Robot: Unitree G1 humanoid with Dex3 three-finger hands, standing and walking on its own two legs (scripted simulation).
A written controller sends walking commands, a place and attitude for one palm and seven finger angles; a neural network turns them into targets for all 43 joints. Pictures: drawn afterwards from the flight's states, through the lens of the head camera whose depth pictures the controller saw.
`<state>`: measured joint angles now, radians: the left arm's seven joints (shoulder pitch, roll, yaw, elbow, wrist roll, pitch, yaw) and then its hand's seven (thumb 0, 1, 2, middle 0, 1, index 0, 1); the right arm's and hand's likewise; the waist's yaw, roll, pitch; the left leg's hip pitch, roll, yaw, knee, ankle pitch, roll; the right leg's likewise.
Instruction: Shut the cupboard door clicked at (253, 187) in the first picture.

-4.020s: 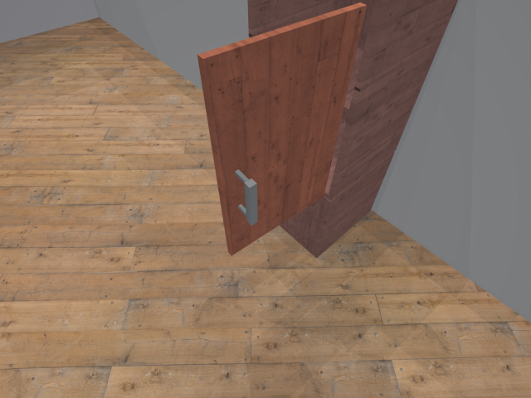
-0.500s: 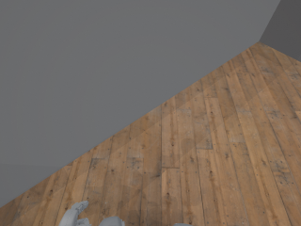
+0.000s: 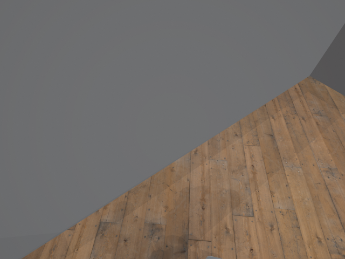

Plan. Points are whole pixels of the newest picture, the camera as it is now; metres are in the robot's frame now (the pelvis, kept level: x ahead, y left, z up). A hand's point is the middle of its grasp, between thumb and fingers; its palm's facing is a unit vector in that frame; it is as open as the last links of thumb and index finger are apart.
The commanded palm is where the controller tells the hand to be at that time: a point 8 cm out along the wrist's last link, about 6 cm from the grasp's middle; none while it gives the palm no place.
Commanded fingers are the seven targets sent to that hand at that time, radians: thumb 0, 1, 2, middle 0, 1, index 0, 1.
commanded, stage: turn to face it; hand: left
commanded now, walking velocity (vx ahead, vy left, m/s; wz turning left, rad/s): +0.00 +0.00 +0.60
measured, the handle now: out of the picture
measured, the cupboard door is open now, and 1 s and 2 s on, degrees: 86 86 86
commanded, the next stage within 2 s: none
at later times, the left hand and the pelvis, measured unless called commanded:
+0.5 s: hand out of the picture +0.10 +0.21 -0.19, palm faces +0.32 -0.91 -0.26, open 7.4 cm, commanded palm none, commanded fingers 0.00 0.90 0.90 -0.20 -0.30 -0.20 -0.30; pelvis +0.10 -0.02 -0.02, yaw +19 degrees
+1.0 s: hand out of the picture +0.10 +0.10 -0.16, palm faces +0.59 -0.76 -0.27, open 7.4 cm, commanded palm none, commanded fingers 0.00 0.90 0.90 -0.20 -0.30 -0.20 -0.30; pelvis +0.18 -0.08 +0.00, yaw +37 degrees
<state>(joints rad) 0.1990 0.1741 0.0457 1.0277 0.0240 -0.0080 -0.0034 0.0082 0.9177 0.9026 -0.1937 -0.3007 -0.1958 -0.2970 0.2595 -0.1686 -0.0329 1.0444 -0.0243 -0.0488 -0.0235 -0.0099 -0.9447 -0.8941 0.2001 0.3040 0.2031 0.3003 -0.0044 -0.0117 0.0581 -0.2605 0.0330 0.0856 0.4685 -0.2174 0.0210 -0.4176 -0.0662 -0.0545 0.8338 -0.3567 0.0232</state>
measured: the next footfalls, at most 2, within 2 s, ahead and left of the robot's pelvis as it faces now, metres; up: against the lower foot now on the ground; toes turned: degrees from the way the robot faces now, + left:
right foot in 0.10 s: +0.10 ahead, -0.14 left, +0.00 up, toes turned -1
left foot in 0.42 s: +0.12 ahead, +0.11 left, +0.00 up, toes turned +24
